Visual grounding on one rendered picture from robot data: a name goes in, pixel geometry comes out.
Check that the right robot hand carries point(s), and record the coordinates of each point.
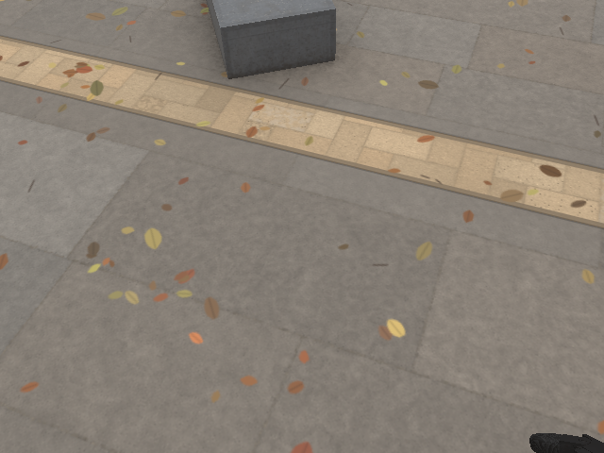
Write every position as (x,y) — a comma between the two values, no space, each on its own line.
(557,443)

